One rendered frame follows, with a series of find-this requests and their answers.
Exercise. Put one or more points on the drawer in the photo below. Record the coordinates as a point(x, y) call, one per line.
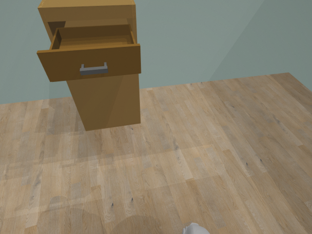
point(92, 46)

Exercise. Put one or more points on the handle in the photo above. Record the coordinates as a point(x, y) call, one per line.
point(93, 70)

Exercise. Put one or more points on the cabinet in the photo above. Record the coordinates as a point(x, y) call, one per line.
point(104, 102)

